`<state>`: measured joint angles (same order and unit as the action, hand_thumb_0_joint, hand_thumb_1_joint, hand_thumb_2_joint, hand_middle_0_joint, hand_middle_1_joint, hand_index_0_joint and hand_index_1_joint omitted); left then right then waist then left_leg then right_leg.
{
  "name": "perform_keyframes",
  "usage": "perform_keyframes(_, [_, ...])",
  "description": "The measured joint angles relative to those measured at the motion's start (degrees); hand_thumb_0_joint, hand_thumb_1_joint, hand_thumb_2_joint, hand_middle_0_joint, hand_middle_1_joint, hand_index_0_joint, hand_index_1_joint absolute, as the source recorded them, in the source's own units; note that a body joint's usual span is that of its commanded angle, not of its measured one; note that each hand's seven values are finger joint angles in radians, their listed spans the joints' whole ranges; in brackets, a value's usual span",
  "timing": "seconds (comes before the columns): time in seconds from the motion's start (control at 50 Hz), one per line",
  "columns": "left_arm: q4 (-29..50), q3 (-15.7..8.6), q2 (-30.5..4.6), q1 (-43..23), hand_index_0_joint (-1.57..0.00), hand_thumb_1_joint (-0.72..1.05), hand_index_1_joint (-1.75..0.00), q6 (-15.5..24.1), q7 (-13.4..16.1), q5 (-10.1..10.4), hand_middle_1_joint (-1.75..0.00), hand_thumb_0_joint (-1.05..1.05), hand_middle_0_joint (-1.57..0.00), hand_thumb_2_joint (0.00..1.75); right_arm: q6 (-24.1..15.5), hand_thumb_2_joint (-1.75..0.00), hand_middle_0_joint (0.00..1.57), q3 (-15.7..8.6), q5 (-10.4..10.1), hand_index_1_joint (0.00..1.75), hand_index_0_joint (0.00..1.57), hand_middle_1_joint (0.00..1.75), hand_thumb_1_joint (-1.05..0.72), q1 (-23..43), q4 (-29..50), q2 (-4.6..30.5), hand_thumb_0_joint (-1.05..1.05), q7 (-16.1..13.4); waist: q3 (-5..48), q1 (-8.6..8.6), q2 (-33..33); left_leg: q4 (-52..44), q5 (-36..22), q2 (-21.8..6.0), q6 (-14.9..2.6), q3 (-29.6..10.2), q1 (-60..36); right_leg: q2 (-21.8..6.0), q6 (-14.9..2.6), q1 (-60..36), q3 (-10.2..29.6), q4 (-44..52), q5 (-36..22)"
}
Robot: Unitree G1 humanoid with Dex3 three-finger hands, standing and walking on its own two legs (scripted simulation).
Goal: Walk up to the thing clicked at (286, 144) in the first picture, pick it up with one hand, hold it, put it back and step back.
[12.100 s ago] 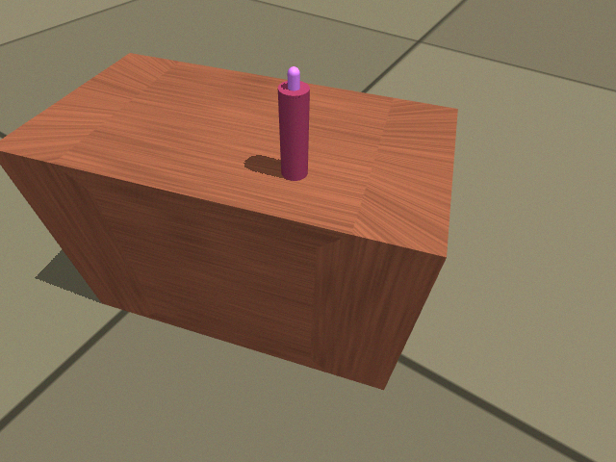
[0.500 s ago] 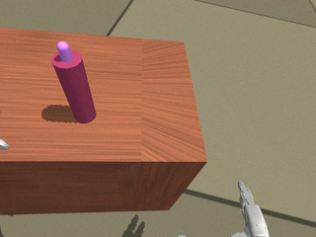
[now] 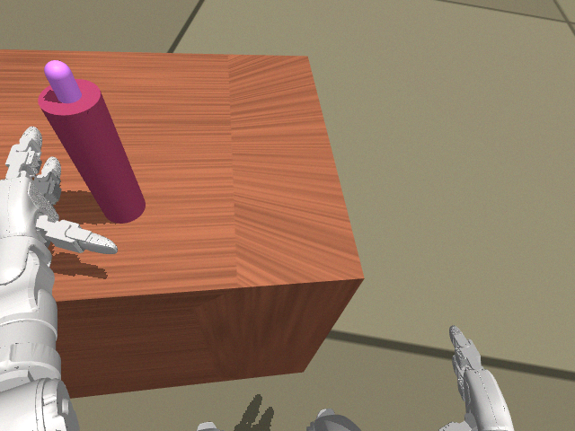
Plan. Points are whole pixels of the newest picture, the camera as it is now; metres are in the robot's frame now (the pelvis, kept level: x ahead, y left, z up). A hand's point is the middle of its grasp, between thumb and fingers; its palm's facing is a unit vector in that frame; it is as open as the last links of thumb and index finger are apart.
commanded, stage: close in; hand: left
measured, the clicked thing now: (97, 151) +0.48 +0.21 +0.11
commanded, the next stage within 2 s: rest palm in 0.14 s
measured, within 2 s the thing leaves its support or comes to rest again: leaves its support in 1.80 s
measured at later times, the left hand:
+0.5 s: hand (114, 191) +0.45 +0.20 +0.06, palm faces +0.14 -0.99 +0.02, open 17.6 cm
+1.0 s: hand (108, 175) +0.48 +0.21 +0.06, palm faces +0.14 -0.99 +0.01, open 13.6 cm
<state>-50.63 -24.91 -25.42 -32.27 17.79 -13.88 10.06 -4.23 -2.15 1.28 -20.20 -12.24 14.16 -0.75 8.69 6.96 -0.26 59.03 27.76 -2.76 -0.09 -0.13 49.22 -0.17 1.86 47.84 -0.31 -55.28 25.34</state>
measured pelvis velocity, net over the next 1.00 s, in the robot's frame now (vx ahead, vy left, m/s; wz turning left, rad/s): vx -0.01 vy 0.00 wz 0.00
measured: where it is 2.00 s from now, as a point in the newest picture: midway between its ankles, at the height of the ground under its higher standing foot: outside the picture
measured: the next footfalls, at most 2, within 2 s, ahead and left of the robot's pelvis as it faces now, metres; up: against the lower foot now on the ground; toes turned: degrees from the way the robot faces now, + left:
none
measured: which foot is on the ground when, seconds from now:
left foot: down 0.00-1.00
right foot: down 0.00-1.00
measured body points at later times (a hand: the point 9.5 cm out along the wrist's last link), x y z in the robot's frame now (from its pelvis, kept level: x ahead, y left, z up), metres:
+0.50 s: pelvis -0.02 -0.01 -0.01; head +0.08 +0.02 +0.43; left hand +0.44 +0.25 +0.06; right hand +0.14 -0.28 -0.02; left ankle +0.00 +0.11 -0.67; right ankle +0.01 -0.14 -0.67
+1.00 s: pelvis -0.01 +0.00 -0.01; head +0.09 +0.03 +0.43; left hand +0.47 +0.27 +0.07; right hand +0.14 -0.26 -0.02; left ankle +0.00 +0.11 -0.67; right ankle +0.01 -0.14 -0.67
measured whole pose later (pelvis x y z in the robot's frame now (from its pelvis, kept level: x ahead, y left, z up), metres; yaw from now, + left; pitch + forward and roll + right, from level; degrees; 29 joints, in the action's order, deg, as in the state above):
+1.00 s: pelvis -0.01 +0.00 -0.01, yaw +0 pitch +20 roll -3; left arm -60.3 -23.6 -27.7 -45.2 19.4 -8.1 5.8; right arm -3.0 -2.1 2.1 -21.4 -5.3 14.2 1.4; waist 7.6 10.3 0.2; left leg 61.9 27.3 -2.9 0.1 -0.6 54.7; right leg 0.0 1.7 53.1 -0.6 -57.9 24.9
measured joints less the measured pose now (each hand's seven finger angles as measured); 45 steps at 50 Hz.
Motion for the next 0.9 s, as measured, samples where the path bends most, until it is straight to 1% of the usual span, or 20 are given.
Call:
perform_keyframes(0.1, [-0.2, 0.1, 1.5, 0.4, -0.07, -0.49, -0.02, -0.1, 0.6, 0.5, -0.03, -0.01, -0.06, 0.01, -0.2, -0.05, 0.06, 0.4, -0.4, 0.05, 0.06, 0.05, 0.53, -0.6, 3.1, -0.2, -0.01, 0.6, -0.2, -0.87, 0.4, 0.0, -0.3, 0.4, 0.24, -0.3, -0.4, -0.4, -0.24, -0.2, -0.3, -0.8, 0.4])
perform_keyframes(0.14, [0.5, 0.8, 1.8, 0.3, -0.07, -0.49, -0.02, 0.0, 1.0, 0.5, -0.03, -0.01, -0.06, 0.01, -0.4, -0.04, 0.06, 0.5, -0.4, 0.05, 0.06, 0.05, 0.54, -1.2, 3.9, -0.3, -0.01, 0.8, -0.7, -1.01, 1.0, 0.0, -0.5, 0.6, 0.39, -0.5, -0.2, -0.6, -0.4, 0.0, -0.5, -1.2, 0.4])
perform_keyframes(0.22, [1.3, 2.7, 2.1, -0.6, -0.07, -0.49, -0.01, 0.3, 1.2, -0.4, -0.02, -0.01, -0.06, 0.01, -0.6, -0.04, 0.06, 0.6, -0.3, 0.05, 0.06, 0.05, 0.54, -2.2, 4.4, -0.1, -0.01, 0.9, -1.8, -0.62, 1.8, 0.3, -1.0, 0.7, 0.73, -1.1, 0.3, -0.6, -0.71, 0.4, -1.0, -1.6, 0.2])
perform_keyframes(0.28, [1.1, 3.3, 1.9, -2.0, -0.07, -0.51, -0.01, 0.4, 1.8, -1.2, -0.02, -0.01, -0.06, 0.01, -0.3, -0.04, 0.06, 0.4, 0.0, 0.05, 0.06, 0.05, 0.54, -2.0, 4.0, 0.2, -0.01, 0.9, -2.3, 0.17, 1.9, 0.6, -1.2, 0.5, 0.88, -1.2, 0.8, -0.4, -0.85, 0.9, -1.1, -1.8, -0.1])
perform_keyframes(0.32, [-0.2, 3.2, 1.6, -3.6, -0.07, -0.53, -0.01, 0.8, 2.6, -1.8, -0.02, -0.01, -0.06, 0.0, -0.1, -0.04, 0.06, 0.1, 0.1, 0.05, 0.06, 0.05, 0.54, -1.7, 3.9, 0.4, -0.01, 0.8, -2.4, 0.72, 1.7, 0.8, -1.3, 0.4, 0.85, -1.2, 1.2, -0.3, -0.86, 1.3, -1.1, -1.9, -0.2])
perform_keyframes(0.42, [-3.4, 1.6, 0.9, -6.8, -0.09, -0.57, -0.01, 1.4, 5.1, -2.2, -0.01, -0.01, -0.08, 0.0, 0.7, -0.05, 0.06, -1.1, 0.4, 0.05, 0.06, 0.05, 0.54, -1.1, 4.4, 0.6, -0.01, 0.8, -2.5, 1.92, 1.1, 1.3, -1.3, 0.1, 0.66, -0.6, 2.3, -0.1, -0.71, 2.6, -0.5, -2.3, -0.6])
perform_keyframes(0.52, [-4.8, 1.6, 1.2, -7.1, -0.11, -0.59, -0.01, 2.0, 5.6, -2.7, -0.02, -0.02, -0.11, 0.0, 1.1, -0.05, 0.06, -0.9, 0.3, 0.05, 0.06, 0.05, 0.53, -1.6, 6.1, 0.2, -0.01, 0.9, -1.8, 2.15, 0.7, 1.2, -1.2, 0.1, 0.53, -0.1, 2.6, 0.0, -0.56, 3.1, 0.0, -2.4, -0.6])
perform_keyframes(0.6, [-5.5, 1.1, 1.3, -7.0, -0.2, -0.59, -0.07, 2.1, 5.9, -3.2, -0.08, -0.02, -0.2, 0.02, 1.4, -0.05, 0.06, -0.1, 0.1, 0.05, 0.06, 0.05, 0.53, -1.9, 7.4, -0.2, -0.01, 1.1, -1.3, 2.12, 0.7, 1.1, -1.0, 0.1, 0.52, -0.1, 1.9, 0.0, -0.54, 2.5, 0.0, -2.2, -0.4])
perform_keyframes(0.7, [-7.2, 0.3, -0.3, -8.9, -0.33, -0.59, -0.17, 2.5, 6.9, -3.7, -0.17, -0.02, -0.32, 0.05, 1.1, -0.05, 0.06, -0.2, 0.2, 0.05, 0.06, 0.05, 0.52, -1.6, 8.5, -0.2, -0.01, 1.4, -1.5, 2.35, 1.2, 1.3, -1.0, 0.2, 0.48, -0.3, 2.4, -0.1, -0.54, 2.9, -0.2, -2.5, -0.3])
perform_keyframes(0.78, [-7.5, 0.8, -1.8, -10.3, -0.41, -0.59, -0.22, 2.2, 6.1, -3.9, -0.24, -0.02, -0.4, 0.08, 1.0, -0.04, 0.06, -0.3, 0.1, 0.05, 0.06, 0.05, 0.52, -1.9, 9.1, 0.2, -0.01, 1.5, -2.0, 2.54, 1.7, 1.5, -1.1, 0.3, 0.45, -0.5, 3.1, -0.2, -0.49, 3.4, -0.3, -2.4, -0.4])
perform_keyframes(0.9, [-10.0, 1.3, -2.9, -12.7, -0.53, -0.55, -0.34, 1.7, 5.3, -4.0, -0.34, -0.02, -0.52, 0.16, 0.8, -0.05, 0.06, 0.2, 0.5, 0.05, 0.06, 0.05, 0.51, -1.8, 7.6, 0.2, -0.01, 1.8, -1.4, 3.23, 1.4, 2.2, -0.8, 0.1, 0.34, -0.8, 4.5, 0.0, -0.36, 4.3, -0.6, -2.3, -0.5])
